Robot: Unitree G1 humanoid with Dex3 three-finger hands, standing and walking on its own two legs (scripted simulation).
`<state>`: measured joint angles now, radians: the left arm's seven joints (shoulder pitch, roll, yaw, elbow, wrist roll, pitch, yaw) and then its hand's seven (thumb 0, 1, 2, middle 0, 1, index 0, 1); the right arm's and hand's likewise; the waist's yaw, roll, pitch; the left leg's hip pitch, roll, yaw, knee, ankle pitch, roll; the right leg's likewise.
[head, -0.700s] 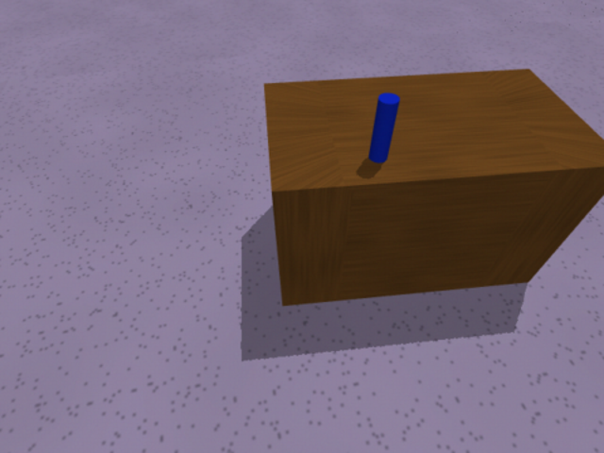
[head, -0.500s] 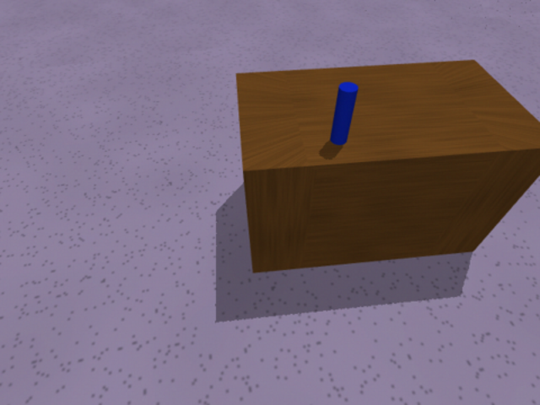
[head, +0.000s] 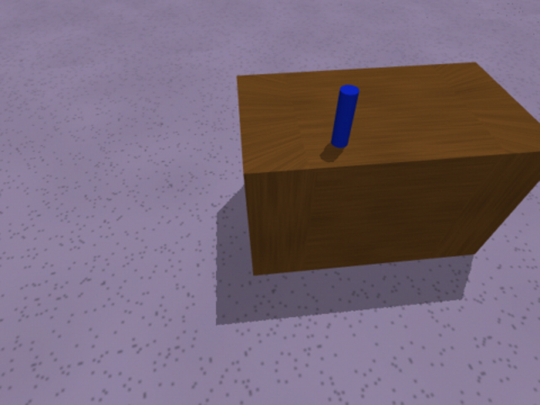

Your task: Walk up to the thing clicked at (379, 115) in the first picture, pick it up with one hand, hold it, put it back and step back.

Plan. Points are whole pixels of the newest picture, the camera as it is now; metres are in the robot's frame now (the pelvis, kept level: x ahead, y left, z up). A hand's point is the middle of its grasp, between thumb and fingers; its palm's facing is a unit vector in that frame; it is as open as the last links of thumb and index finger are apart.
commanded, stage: stand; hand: right
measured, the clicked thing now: (344, 118) +0.86 -0.20 -0.09
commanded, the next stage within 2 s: walk up in 0.42 s
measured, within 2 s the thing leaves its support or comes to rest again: neither
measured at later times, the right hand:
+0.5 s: hand out of the picture +0.08 -0.25 -0.16, palm faces -0.03 +0.94 -0.33, open 7.4 cm
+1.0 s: hand (419, 353) +0.23 -0.24 -0.13, palm faces -0.06 +0.91 -0.40, open 7.4 cm
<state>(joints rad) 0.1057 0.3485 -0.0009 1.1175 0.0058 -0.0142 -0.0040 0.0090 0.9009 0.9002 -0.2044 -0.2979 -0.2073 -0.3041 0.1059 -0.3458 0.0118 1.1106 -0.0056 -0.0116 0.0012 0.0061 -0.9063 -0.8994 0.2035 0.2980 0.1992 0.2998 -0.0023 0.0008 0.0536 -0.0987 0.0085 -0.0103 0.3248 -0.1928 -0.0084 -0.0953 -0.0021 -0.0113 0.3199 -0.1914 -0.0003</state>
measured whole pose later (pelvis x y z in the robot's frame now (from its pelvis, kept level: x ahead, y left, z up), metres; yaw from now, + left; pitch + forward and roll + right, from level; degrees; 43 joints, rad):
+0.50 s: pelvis +0.01 +0.00 +0.00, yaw +1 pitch -2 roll +0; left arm 0.15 0.36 0.04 1.08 0.03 -0.02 -0.04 0.01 0.90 0.90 -0.21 -0.30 -0.21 -0.30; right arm 0.17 -0.35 -0.02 1.07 -0.02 -0.02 0.03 0.01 -0.91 -0.90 0.20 0.30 0.20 0.30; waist 0.00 -0.01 0.03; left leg -0.13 0.00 -0.02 0.43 -0.33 0.03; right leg -0.14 -0.01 -0.02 0.45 -0.37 -0.03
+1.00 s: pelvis +0.14 +0.02 -0.01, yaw +3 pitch -4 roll +0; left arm 0.30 0.43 0.06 0.90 0.01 -0.01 -0.05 0.01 0.90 0.90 -0.20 -0.30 -0.21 -0.30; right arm 0.29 -0.37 -0.06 0.84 0.00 -0.09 0.02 0.00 -0.90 -0.90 0.21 0.30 0.20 0.30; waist 0.01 -0.05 0.11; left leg -0.12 -0.01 0.04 0.46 -0.28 0.03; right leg -0.43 -0.03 0.06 1.01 -0.36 -0.03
